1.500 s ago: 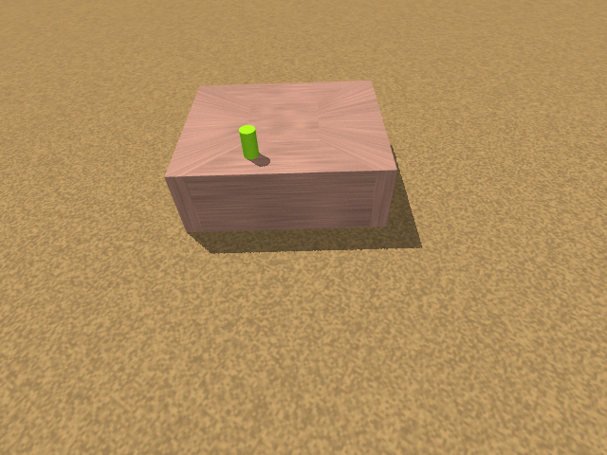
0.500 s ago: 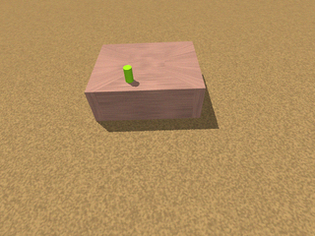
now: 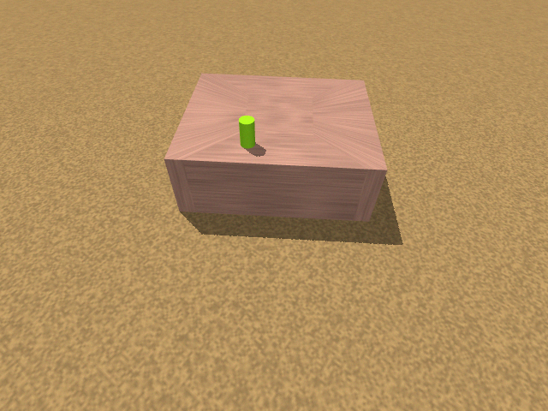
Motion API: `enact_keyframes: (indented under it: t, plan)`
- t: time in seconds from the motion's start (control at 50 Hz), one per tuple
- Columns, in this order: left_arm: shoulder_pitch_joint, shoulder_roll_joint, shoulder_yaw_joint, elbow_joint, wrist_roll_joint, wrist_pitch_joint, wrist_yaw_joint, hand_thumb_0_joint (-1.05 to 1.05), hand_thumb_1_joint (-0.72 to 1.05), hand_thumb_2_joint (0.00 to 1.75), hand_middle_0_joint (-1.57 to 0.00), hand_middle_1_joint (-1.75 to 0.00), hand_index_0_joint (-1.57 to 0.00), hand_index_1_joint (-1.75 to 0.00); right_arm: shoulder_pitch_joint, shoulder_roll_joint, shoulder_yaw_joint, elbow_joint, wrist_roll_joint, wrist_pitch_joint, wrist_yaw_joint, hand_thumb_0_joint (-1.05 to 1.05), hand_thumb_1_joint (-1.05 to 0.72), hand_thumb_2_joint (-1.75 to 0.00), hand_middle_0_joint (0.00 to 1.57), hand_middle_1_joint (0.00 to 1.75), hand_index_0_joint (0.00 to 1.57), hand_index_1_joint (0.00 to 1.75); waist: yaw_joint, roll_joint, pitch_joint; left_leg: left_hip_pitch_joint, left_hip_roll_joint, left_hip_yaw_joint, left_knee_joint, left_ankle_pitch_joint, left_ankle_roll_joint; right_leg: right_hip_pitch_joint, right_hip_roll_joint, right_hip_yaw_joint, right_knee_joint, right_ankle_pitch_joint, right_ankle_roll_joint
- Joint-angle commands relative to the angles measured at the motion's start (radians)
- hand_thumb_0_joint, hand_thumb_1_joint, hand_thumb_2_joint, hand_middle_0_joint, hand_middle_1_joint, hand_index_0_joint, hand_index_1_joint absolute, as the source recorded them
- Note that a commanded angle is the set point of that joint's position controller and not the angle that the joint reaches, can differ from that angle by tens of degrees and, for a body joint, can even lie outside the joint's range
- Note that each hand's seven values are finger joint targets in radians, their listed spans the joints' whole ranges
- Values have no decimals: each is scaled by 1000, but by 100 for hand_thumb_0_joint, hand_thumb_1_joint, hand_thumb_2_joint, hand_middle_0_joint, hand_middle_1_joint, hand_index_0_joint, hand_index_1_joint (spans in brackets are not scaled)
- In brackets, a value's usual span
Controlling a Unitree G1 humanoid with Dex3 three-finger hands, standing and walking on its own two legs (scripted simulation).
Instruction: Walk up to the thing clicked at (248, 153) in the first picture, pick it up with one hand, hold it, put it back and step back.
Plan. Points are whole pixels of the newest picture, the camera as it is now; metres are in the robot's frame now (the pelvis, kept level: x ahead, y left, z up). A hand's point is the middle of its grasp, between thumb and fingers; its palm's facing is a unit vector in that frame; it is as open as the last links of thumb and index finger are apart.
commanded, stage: walk up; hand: left
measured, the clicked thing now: (247, 132) +1.24 +0.17 -0.37
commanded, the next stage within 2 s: none
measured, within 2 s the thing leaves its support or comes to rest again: neither
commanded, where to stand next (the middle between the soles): +0.80 -0.04 m, yaw -2 degrees
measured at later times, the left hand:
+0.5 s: hand (171, 299) +0.35 +0.23 -0.11, palm faces -0.07 -0.91 -0.41, open 7.4 cm
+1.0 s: hand (169, 261) +0.46 +0.27 -0.16, palm faces -0.06 -0.94 -0.33, open 7.4 cm
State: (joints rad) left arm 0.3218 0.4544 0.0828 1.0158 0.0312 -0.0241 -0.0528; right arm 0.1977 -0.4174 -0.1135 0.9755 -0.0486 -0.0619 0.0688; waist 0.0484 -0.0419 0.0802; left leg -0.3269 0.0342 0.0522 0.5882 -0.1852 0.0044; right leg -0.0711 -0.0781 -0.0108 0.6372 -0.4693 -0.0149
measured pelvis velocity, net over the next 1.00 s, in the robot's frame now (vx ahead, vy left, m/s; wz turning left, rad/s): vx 0.43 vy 0.00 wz -0.02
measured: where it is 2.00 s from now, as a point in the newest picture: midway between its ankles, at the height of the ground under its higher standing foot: (290, 285)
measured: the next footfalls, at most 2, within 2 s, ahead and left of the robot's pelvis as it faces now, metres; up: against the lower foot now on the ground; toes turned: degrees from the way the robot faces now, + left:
right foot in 0.40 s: +0.34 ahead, -0.15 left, +0.00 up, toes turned -7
left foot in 0.88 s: +0.53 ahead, +0.10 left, +0.00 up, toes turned +4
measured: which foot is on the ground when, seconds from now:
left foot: down 0.00-0.44, up 0.46-0.86, down 0.88-1.00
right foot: up 0.00-0.38, down 0.40-0.92, up 0.94-1.00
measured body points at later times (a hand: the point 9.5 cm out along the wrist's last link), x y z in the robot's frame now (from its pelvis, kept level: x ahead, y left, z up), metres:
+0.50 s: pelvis +0.22 -0.04 -0.01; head +0.24 -0.07 +0.44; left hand +0.35 +0.28 -0.09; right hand +0.22 -0.35 -0.14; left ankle +0.09 +0.11 -0.67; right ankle +0.30 -0.15 -0.72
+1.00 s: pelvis +0.43 +0.00 +0.00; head +0.45 +0.03 +0.45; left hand +0.46 +0.32 -0.13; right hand +0.52 -0.33 -0.08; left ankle +0.49 +0.10 -0.72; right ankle +0.35 -0.14 -0.66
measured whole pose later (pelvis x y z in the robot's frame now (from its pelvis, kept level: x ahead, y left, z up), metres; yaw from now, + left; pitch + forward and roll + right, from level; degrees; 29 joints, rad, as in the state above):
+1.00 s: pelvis +0.43 +0.00 +0.00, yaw -1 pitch -3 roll -2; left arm 0.34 0.43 0.04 0.89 0.01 -0.04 -0.03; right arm 0.25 -0.40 -0.07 0.82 -0.02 -0.08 0.06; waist 0.01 -0.03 0.09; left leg -0.36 0.05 0.08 0.66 -0.25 0.04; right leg -0.32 -0.02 0.00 1.08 -0.47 -0.05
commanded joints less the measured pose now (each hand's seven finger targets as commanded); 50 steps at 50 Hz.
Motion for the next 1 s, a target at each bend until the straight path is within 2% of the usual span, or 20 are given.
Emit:
enact_keyframes:
  t: [0.0,0.06,0.1,0.2,0.32,0.38,0.4,0.42,0.44,0.46,0.52,0.56,0.66,0.78,0.84,0.86,0.88,0.9,0.92,0.98]
  plan:
    - [-93,203,21,-151,-9,-36,15,0,90,90,-20,-30,-20,-30,146,-364,-89,-74,25,-16,-26,0,-90,-90,20,30,20,30,-150,221,-77,378,396,-729,-448,-673,253,-587,65,142,514,-82,-45]
    - [-26,201,19,-98,-28,-46,9,0,90,90,-20,-30,-20,-30,34,-262,-40,-119,34,-27,-31,0,-90,-90,20,30,20,30,-61,127,44,213,274,-397,-400,-375,197,-535,-4,165,441,85,-34]
    - [-6,189,19,-92,-26,-43,-3,0,90,90,-20,-30,-20,-30,54,-239,-29,-116,41,-39,-30,0,-90,-90,20,30,20,30,-57,141,61,149,237,-279,-417,-248,183,-484,-14,122,364,159,-10]
    - [-86,167,22,-147,-16,-40,-31,0,90,90,-20,-30,-20,-30,46,-256,-31,-157,36,-49,-23,0,-90,-90,20,30,20,30,-62,176,71,126,230,-159,-440,-209,216,-438,-52,33,119,255,25]
    - [-182,128,28,-181,-16,-52,-36,0,90,90,-20,-30,-20,-30,103,-256,-31,-165,43,-36,-27,0,-90,-90,20,30,20,30,-74,151,17,144,208,-89,-301,60,172,-275,3,-48,-39,366,-21]
    - [-20,164,49,-142,-14,-61,-18,0,90,90,-20,-30,-20,-30,98,-222,-15,-191,44,-27,-35,0,-90,-90,20,30,20,30,20,26,-92,99,143,-17,24,247,127,2,53,-73,-108,291,-50]
    - [92,212,75,-117,-9,-69,-6,0,90,90,-20,-30,-20,-30,151,-170,5,-193,44,-28,-34,0,-90,-90,20,30,20,30,68,-128,-177,-10,75,31,288,160,95,179,3,6,-158,192,-72]
    - [162,296,96,-127,-9,-77,9,0,90,90,-20,-30,-20,-30,208,-106,29,-211,50,-27,-32,0,-90,-90,20,30,20,30,67,-320,-226,-220,-60,36,528,-282,47,311,-265,446,-267,105,-147]
    - [135,315,92,-138,-26,-72,10,0,90,90,-20,-30,-20,-30,183,-211,6,-194,50,-16,-42,0,-90,-90,20,30,20,30,73,-219,-197,-303,-48,-34,611,-358,43,279,-353,663,-355,37,-243]
    - [73,307,89,-163,-36,-68,15,0,90,90,-20,-30,-20,-30,157,-244,0,-181,45,-15,-49,0,-90,-90,20,30,20,30,59,-174,-140,-316,0,-80,666,-334,39,190,-374,669,-377,31,-290]
    - [-22,217,60,-196,-41,-73,26,0,90,90,-20,-30,-20,-30,157,-201,7,-152,63,-14,-36,0,-90,-90,20,30,20,30,-3,-82,-53,-227,41,-135,601,-189,48,-27,-230,298,-355,281,-211]
    - [-42,193,49,-202,-37,-81,25,0,90,90,-20,-30,-20,-30,198,-179,7,-142,50,-2,-25,0,-90,-90,20,30,20,30,-33,-97,-33,-155,41,-114,520,-120,35,-129,-167,177,-365,323,-182]
    - [-32,206,52,-243,-26,-93,22,0,90,90,-20,-30,-20,-30,105,-167,-3,-176,34,7,-3,0,-90,-90,20,30,20,30,-22,-85,6,-216,52,-71,272,-56,-17,-124,-170,96,-407,258,-206]
    - [-6,230,52,-251,-20,-88,14,0,90,90,-20,-30,-20,-30,1,-158,-8,-214,27,-13,13,0,-90,-90,20,30,20,30,-1,-75,-13,-67,51,-2,38,33,11,-140,-179,65,-337,251,-177]
    - [-36,216,38,-260,-18,-79,17,0,90,90,-20,-30,-20,-30,147,-196,-29,-167,23,-25,0,0,-90,-90,20,30,20,30,-101,36,-85,209,11,14,-29,2,42,-247,-152,32,-122,321,-145]
    - [3,167,18,-262,-19,-76,19,0,90,90,-20,-30,-20,-30,250,-244,-47,-135,14,-31,-11,0,-90,-90,20,30,20,30,-145,179,-149,361,26,-48,-80,-104,78,-316,-77,-36,127,378,-112]
    - [68,84,-4,-267,-31,-73,20,0,90,90,-20,-30,-20,-30,300,-325,-68,-142,0,-37,-23,0,-90,-90,20,30,20,30,-147,412,-185,479,242,-411,-197,-270,153,-517,51,-91,415,126,-52]
    - [95,125,4,-250,-33,-61,28,0,90,90,-20,-30,-20,-30,266,-345,-66,-185,19,-39,-32,0,-90,-90,20,30,20,30,-127,308,-168,468,386,-720,-331,-377,222,-616,120,-12,508,-58,-38]
    - [63,213,22,-235,-24,-55,40,0,90,90,-20,-30,-20,-30,232,-354,-70,-187,46,-34,-30,0,-90,-90,20,30,20,30,-129,238,-141,420,421,-748,-325,-363,289,-624,53,64,578,-72,-49]
    - [54,191,17,-193,-37,-53,28,0,90,90,-20,-30,-20,-30,130,-245,-23,-206,51,-38,-42,0,-90,-90,20,30,20,30,-69,132,-7,175,256,-333,-325,-59,150,-510,0,139,492,110,-40]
